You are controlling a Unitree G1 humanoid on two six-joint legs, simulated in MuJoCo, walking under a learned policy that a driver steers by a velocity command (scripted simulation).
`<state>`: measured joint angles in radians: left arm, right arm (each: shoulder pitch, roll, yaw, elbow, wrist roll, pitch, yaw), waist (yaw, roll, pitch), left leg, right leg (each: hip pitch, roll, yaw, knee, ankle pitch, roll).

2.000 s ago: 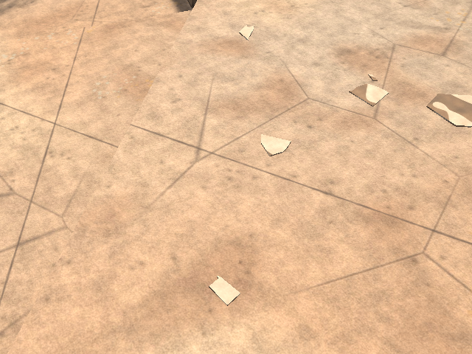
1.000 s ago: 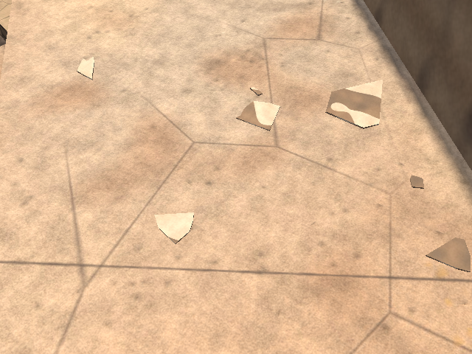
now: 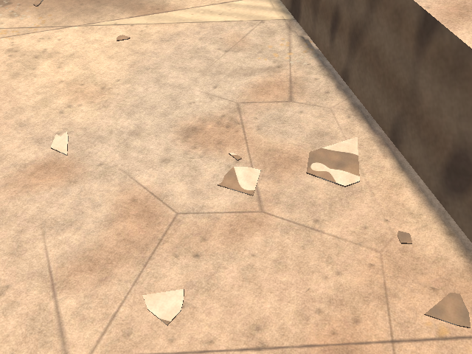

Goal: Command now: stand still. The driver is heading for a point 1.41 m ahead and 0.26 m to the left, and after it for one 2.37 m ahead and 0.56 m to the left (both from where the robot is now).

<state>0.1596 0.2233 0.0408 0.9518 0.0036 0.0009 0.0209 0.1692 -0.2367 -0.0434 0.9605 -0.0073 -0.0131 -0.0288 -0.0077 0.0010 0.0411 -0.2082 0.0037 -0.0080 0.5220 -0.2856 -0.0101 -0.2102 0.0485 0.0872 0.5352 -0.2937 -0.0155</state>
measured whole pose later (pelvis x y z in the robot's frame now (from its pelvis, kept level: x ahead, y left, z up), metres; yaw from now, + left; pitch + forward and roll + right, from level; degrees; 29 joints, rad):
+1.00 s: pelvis +0.31 +0.03 -0.01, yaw +0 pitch +1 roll +0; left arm 0.38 0.24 0.03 1.03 -0.03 -0.09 0.00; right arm 0.07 -0.26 -0.04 0.84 0.01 -0.09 0.03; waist 0.03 -0.01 0.05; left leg -0.43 -0.04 0.07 0.55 -0.14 0.08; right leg -0.24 0.00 0.06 1.16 -0.42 -0.05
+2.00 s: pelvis +0.88 +0.01 -0.02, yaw +7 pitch +2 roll -2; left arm 0.34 0.28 0.07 0.98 0.00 -0.05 0.02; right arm 0.06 -0.25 -0.05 0.80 0.02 -0.07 0.06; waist 0.04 0.02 0.01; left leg -0.53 0.01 0.04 0.56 -0.07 0.11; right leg 0.09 -0.02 -0.16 0.37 -0.46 0.02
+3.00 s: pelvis +1.39 +0.19 -0.01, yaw +42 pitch +2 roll -2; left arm 0.33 0.31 0.08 0.88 -0.03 -0.06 0.01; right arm 0.06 -0.27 -0.06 0.58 0.02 -0.02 0.05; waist 0.08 0.02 0.05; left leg -0.55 0.03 0.05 0.60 -0.12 0.09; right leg 0.10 -0.05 -0.26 0.35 -0.44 0.05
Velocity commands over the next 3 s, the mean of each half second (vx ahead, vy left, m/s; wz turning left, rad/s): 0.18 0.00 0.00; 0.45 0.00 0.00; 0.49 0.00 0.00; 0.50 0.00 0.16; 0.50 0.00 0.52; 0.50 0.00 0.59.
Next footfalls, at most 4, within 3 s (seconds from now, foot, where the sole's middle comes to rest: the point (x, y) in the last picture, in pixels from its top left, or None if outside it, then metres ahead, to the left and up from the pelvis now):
0.90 left None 0.45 0.11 -0.77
1.46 right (288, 280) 0.74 -0.13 -0.77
2.00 left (211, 203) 1.04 0.12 -0.77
2.50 right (243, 140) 1.36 0.00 -0.77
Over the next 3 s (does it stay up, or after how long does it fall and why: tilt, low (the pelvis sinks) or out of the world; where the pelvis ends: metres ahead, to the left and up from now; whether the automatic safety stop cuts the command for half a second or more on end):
stays up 1.39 0.19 -0.01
